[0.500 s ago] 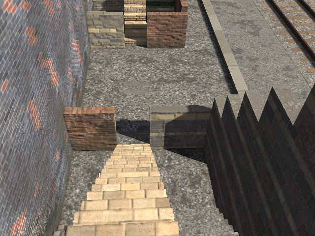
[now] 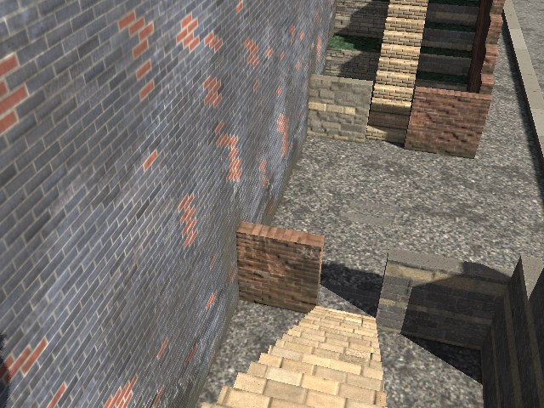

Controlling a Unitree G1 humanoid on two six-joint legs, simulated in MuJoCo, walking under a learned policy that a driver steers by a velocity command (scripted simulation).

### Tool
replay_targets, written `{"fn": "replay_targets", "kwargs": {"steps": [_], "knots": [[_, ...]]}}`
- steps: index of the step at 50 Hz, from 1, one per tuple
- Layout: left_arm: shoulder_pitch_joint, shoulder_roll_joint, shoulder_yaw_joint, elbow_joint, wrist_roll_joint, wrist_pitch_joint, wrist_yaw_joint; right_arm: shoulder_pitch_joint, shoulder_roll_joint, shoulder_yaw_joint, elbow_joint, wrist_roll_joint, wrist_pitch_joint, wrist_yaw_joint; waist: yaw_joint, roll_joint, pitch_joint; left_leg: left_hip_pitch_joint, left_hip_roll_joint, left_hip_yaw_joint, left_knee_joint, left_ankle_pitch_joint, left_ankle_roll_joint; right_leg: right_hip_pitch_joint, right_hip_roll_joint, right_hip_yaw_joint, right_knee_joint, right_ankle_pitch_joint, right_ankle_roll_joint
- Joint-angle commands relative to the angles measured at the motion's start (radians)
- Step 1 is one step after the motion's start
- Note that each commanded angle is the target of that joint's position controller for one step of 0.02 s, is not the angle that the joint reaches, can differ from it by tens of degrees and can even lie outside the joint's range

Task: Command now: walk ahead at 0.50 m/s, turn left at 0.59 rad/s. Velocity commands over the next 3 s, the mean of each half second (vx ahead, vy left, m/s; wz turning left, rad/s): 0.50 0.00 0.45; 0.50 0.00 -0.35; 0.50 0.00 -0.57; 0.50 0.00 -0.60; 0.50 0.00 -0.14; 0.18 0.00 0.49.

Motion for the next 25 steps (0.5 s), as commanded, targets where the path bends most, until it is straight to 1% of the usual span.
{"fn": "replay_targets", "kwargs": {"steps": [1,2,3,4,5,6,7,8,9,10,11,12,13,14,15,16,17,18,19,20,21,22,23,24,25], "knots": [[-0.112,0.018,-0.029,-0.069,-0.003,-0.053,0.019,-0.103,0.045,0.015,-0.144,-0.013,0.022,0.001,-0.078,-0.109,0.395,-0.323,0.059,-0.091,-0.306,0.296,-0.062,-0.29,-0.35,0.463,-0.478,-0.109,0.036],[-0.145,0.028,-0.032,-0.084,-0.002,-0.062,0.016,-0.104,0.052,0.017,-0.147,0.0,0.034,0.007,-0.091,-0.116,0.395,-0.164,0.03,-0.044,-0.434,0.395,-0.076,-0.454,-0.31,0.361,-0.495,-0.061,0.027],[-0.141,0.064,-0.024,-0.081,-0.005,-0.065,0.015,-0.088,0.038,0.007,-0.138,-0.004,0.045,0.017,-0.091,-0.132,0.356,-0.055,0.034,-0.002,-0.502,0.439,-0.073,-0.459,-0.301,0.324,-0.514,-0.064,0.0],[-0.074,0.133,0.0,-0.052,0.004,-0.073,0.01,-0.045,0.024,-0.011,-0.1,-0.031,0.057,0.022,-0.068,-0.168,0.29,-0.014,0.03,0.041,-0.451,0.489,-0.054,-0.379,-0.315,0.315,-0.526,-0.115,-0.029],[-0.055,0.14,0.005,-0.04,0.0,-0.072,0.007,-0.066,0.004,-0.02,-0.1,-0.03,0.067,0.016,-0.054,-0.176,0.3,-0.07,0.042,0.036,-0.461,0.466,-0.044,-0.285,-0.321,0.302,-0.522,-0.086,-0.052],[-0.069,0.152,0.011,-0.048,-0.016,-0.07,0.008,-0.125,-0.013,-0.017,-0.126,-0.018,0.066,0.021,-0.031,-0.191,0.314,-0.151,0.064,0.039,-0.556,0.458,-0.038,-0.171,-0.328,0.275,-0.48,-0.084,-0.06],[-0.018,0.118,0.009,-0.028,-0.014,-0.065,0.02,-0.207,-0.005,-0.017,-0.156,-0.022,0.052,0.026,0.011,-0.148,0.327,-0.275,0.076,0.003,-0.648,0.465,-0.023,-0.017,-0.32,0.286,-0.43,-0.148,-0.069],[0.044,0.11,0.011,-0.011,-0.004,-0.06,0.024,-0.258,-0.008,-0.021,-0.172,-0.021,0.043,0.031,0.047,-0.142,0.315,-0.334,0.078,0.004,-0.68,0.45,-0.02,0.094,-0.348,0.302,-0.43,-0.173,-0.086],[0.035,0.098,0.01,-0.028,0.007,-0.06,0.031,-0.322,-0.023,-0.032,-0.194,-0.01,0.033,0.036,0.064,-0.117,0.33,-0.383,0.09,-0.003,-0.861,0.514,-0.033,0.162,-0.355,0.286,-0.418,-0.209,-0.087],[0.103,0.117,0.018,-0.014,0.028,-0.062,0.041,-0.404,-0.019,-0.039,-0.208,-0.015,0.026,0.049,0.111,-0.102,0.327,-0.428,0.089,0.001,-0.902,0.513,-0.034,0.244,-0.391,0.303,-0.419,-0.223,-0.085],[0.169,0.1,0.009,0.004,0.038,-0.061,0.053,-0.439,-0.023,-0.043,-0.219,-0.018,0.005,0.046,0.136,-0.098,0.345,-0.487,0.104,-0.045,-0.972,0.499,-0.034,0.333,-0.426,0.3,-0.401,-0.23,-0.078],[0.138,0.09,0.007,-0.001,0.03,-0.063,0.072,-0.472,0.007,-0.031,-0.252,-0.007,-0.011,0.055,0.104,-0.102,0.336,-0.437,0.136,-0.071,-1.105,0.612,-0.03,0.351,-0.444,0.266,-0.414,-0.199,-0.05],[0.081,0.115,0.009,-0.002,0.026,-0.058,0.083,-0.412,0.024,-0.028,-0.211,0.019,-0.015,0.066,0.075,-0.061,0.31,-0.214,0.136,-0.057,-1.181,0.733,-0.025,0.224,-0.439,0.194,-0.392,-0.184,-0.018],[-0.004,0.116,0.003,-0.022,0.022,-0.053,0.081,-0.339,0.013,-0.038,-0.177,0.025,-0.015,0.082,0.034,-0.061,0.3,-0.026,0.136,-0.035,-1.262,0.824,-0.014,0.113,-0.419,0.125,-0.388,-0.138,0.002],[-0.05,0.12,0.0,-0.055,0.02,-0.049,0.092,-0.311,-0.015,-0.05,-0.16,0.031,-0.02,0.099,0.039,-0.048,0.267,0.121,0.127,-0.008,-1.314,0.913,-0.01,0.052,-0.4,0.053,-0.354,-0.145,0.026],[-0.107,0.101,-0.006,-0.065,0.007,-0.056,0.084,-0.282,-0.001,-0.042,-0.153,0.027,-0.026,0.109,0.006,-0.087,0.277,0.267,0.134,0.027,-1.361,1.003,0.007,-0.03,-0.385,-0.014,-0.349,-0.097,0.044],[-0.101,0.081,-0.007,-0.061,0.009,-0.043,0.08,-0.281,0.004,-0.033,-0.136,0.041,-0.026,0.115,0.026,-0.122,0.273,0.32,0.141,0.04,-1.451,1.017,0.013,0.021,-0.365,-0.066,-0.314,-0.066,0.053],[-0.086,0.106,0.007,-0.065,0.022,-0.022,0.076,-0.293,-0.004,-0.024,-0.125,0.039,-0.03,0.115,0.052,-0.117,0.283,0.357,0.168,0.037,-1.582,1.061,0.01,0.082,-0.337,-0.096,-0.263,-0.03,0.057],[-0.112,0.124,0.018,-0.063,0.034,-0.009,0.079,-0.163,-0.025,-0.032,-0.057,0.03,-0.031,0.095,0.033,-0.152,0.205,0.549,0.143,0.104,-1.517,1.088,-0.011,0.059,-0.307,-0.131,-0.098,0.012,0.055],[-0.131,0.158,0.026,-0.071,0.03,0.009,0.077,0.028,-0.057,-0.04,0.01,0.028,-0.023,0.072,-0.033,-0.169,0.084,0.716,0.132,0.139,-1.497,1.04,-0.023,0.093,-0.284,-0.152,0.108,0.088,0.056],[-0.156,0.203,0.041,-0.075,0.02,0.031,0.074,0.267,-0.104,-0.051,0.1,0.016,-0.021,0.04,-0.128,-0.136,-0.03,0.983,0.097,0.172,-1.499,0.978,-0.04,0.047,-0.247,-0.138,0.399,0.239,0.052],[-0.182,0.207,0.056,-0.072,-0.022,0.038,0.084,0.372,-0.135,-0.055,0.12,-0.025,-0.025,0.033,-0.23,-0.032,-0.007,1.097,0.124,0.051,-1.741,0.854,-0.027,-0.049,-0.204,-0.064,0.765,0.312,0.039],[-0.258,0.212,0.072,-0.084,-0.039,0.033,0.102,0.402,-0.177,-0.064,0.138,-0.04,-0.043,0.041,-0.288,0.078,0.094,1.165,0.201,-0.034,-1.794,0.823,0.022,-0.269,-0.064,0.052,1.183,-0.324,0.031],[-0.078,0.098,0.061,-0.118,-0.075,0.032,0.09,0.382,-0.257,-0.01,0.114,-0.029,-0.074,0.059,-0.139,0.278,0.096,1.259,0.271,0.032,-1.346,1.687,-0.1,-0.561,0.095,0.295,1.375,-0.58,0.033],[0.146,0.073,0.059,-0.119,-0.084,0.026,0.087,0.399,-0.312,-0.012,0.13,0.021,-0.063,0.053,-0.014,0.422,-0.136,1.349,0.41,-0.059,-1.245,2.032,-0.157,-0.62,0.078,0.393,1.274,-0.416,0.054]]}}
